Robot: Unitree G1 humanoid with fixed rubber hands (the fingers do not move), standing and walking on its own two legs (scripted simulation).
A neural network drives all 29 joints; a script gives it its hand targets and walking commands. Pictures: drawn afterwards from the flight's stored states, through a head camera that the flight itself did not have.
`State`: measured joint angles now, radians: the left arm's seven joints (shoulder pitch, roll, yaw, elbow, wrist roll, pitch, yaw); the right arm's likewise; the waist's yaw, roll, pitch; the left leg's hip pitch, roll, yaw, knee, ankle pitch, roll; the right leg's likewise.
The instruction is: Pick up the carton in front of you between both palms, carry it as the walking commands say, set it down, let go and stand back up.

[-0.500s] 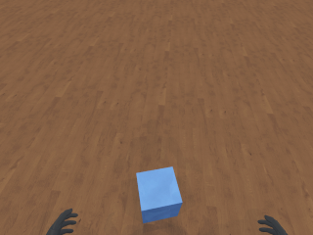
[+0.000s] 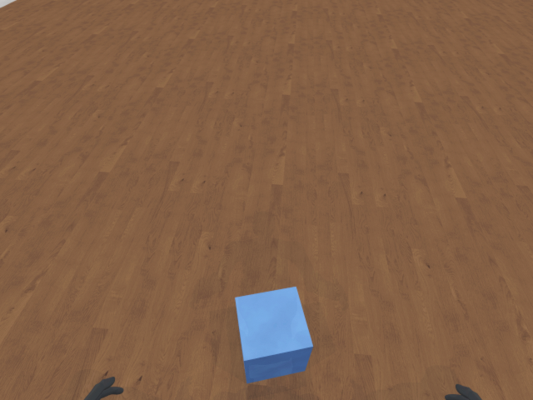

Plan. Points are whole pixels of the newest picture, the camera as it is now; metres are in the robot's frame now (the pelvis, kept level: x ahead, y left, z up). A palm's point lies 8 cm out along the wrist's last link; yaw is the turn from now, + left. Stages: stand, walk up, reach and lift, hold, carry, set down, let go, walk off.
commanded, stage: stand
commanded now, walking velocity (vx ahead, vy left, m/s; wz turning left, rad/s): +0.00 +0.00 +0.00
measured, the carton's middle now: (271, 335) +0.46 +0.01 -0.65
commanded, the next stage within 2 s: none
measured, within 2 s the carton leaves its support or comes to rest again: neither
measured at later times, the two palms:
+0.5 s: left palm out of the picture +0.08 +0.30 -0.10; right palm out of the picture +0.08 -0.31 -0.09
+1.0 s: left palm out of the picture +0.07 +0.31 -0.10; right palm out of the picture +0.08 -0.31 -0.09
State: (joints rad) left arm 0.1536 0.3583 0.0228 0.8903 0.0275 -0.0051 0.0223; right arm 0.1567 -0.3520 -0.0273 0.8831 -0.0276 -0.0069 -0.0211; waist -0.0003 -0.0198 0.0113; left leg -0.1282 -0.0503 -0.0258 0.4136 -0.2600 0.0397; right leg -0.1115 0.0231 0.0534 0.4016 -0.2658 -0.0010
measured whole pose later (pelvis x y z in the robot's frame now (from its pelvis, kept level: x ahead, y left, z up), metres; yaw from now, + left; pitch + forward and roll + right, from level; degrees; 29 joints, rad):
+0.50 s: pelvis -0.02 +0.00 +0.00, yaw +0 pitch -2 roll +0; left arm 0.14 0.38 0.01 0.98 0.02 -0.01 0.01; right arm 0.14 -0.37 -0.01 0.98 -0.02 -0.02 -0.02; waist 0.00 -0.02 0.02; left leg -0.11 -0.05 -0.03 0.36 -0.21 0.04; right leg -0.09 0.02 0.05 0.34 -0.21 0.00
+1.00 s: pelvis -0.02 +0.00 +0.01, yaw +0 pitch -2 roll +0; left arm 0.12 0.39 0.00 1.03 0.01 -0.01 0.01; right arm 0.12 -0.38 -0.01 1.03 -0.01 -0.02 -0.01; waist 0.00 -0.02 0.03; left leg -0.11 -0.05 -0.04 0.34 -0.19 0.03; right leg -0.09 0.02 0.05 0.32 -0.20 0.00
